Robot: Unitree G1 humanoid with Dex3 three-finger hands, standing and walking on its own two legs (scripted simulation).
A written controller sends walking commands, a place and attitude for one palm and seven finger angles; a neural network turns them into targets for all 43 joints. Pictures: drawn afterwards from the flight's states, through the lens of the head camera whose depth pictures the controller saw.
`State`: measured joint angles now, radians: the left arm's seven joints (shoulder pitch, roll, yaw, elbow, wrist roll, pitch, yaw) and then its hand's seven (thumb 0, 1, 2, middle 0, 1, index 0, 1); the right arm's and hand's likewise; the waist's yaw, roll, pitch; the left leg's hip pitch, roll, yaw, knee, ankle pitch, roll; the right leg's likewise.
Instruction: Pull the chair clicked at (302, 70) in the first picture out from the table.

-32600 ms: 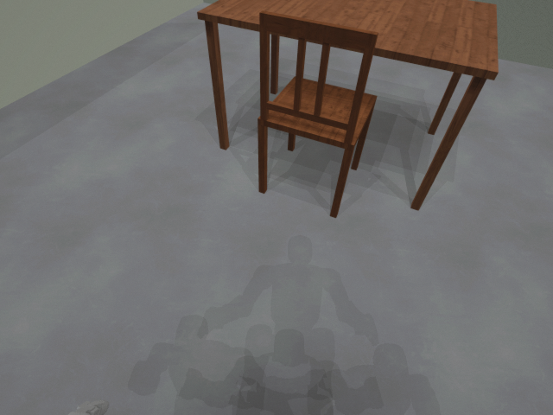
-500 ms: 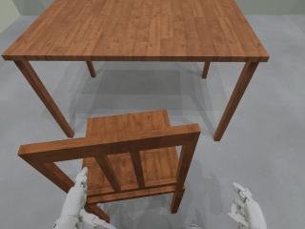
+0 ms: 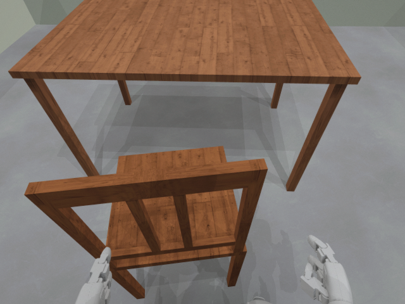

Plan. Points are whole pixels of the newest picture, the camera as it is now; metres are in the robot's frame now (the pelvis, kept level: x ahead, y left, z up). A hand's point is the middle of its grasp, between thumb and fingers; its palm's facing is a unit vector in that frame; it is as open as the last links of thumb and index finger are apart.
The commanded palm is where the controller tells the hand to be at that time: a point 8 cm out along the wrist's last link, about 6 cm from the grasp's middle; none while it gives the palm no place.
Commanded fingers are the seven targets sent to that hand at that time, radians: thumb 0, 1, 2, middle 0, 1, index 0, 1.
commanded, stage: draw the hand back to the body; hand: left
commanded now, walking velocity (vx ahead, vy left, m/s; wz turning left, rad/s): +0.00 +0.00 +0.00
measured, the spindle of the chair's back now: (146, 226) +0.30 +0.15 -0.05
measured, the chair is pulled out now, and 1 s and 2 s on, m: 0.30 0.30 0.30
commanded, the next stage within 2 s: step back with the hand held close in 1.52 s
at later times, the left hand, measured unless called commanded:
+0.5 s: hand (84, 273) +0.16 +0.18 +0.10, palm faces +0.12 -0.97 -0.22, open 17.2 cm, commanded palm +0.12 +0.24 +0.12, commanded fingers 0.00 -0.22 0.36 -0.05 -0.07 -0.05 -0.07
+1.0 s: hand (17, 222) +0.20 +0.25 +0.18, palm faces +0.43 -0.81 -0.41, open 11.4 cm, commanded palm +0.15 +0.29 +0.21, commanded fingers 0.00 0.68 0.80 -0.17 -0.25 -0.17 -0.25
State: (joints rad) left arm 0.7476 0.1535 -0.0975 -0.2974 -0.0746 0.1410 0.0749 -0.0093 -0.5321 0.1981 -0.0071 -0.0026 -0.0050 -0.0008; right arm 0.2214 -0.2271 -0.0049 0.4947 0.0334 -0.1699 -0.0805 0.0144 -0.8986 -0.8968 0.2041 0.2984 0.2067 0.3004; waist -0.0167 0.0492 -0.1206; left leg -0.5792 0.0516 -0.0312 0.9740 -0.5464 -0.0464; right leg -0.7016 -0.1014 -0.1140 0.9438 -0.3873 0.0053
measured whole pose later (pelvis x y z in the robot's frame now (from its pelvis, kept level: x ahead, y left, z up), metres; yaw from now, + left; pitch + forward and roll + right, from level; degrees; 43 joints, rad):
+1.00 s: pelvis +0.02 +0.00 +0.05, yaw -1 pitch -3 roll -1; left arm 0.56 0.30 0.24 -0.43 -0.05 -0.02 0.17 0.00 0.34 0.62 -0.13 -0.19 -0.13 -0.18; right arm 0.15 -0.22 0.01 0.64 0.02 -0.16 -0.08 0.01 -0.90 -0.90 0.20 0.30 0.21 0.30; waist 0.08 0.09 0.02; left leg -0.10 0.06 0.00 0.53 -0.38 -0.04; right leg -0.23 -0.07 -0.12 0.53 -0.24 0.02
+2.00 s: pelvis +0.00 +0.02 +0.05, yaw -3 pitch +0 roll +0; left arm 0.58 0.38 0.36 -0.50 -0.08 -0.05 0.15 0.02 0.89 0.89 -0.22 -0.30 -0.21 -0.30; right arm 0.14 -0.21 -0.01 0.59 0.04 -0.04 -0.09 0.01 -0.90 -0.90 0.20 0.30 0.21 0.30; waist 0.03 0.08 0.06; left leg -0.18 0.03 0.04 0.51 -0.33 -0.02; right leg -0.33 -0.09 -0.07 0.50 -0.17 0.04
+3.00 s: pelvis -0.06 +0.02 +0.04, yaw -2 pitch +3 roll +0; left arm 0.56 0.41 0.44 -0.59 -0.04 -0.14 0.20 0.02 0.89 0.89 -0.22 -0.30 -0.21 -0.30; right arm 0.16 -0.21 -0.02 0.64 0.01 -0.11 -0.09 0.01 -0.90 -0.90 0.20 0.30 0.21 0.30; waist 0.02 0.00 0.03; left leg -0.41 0.04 0.02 0.67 -0.31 -0.02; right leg -0.49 -0.09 -0.08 0.55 -0.10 0.02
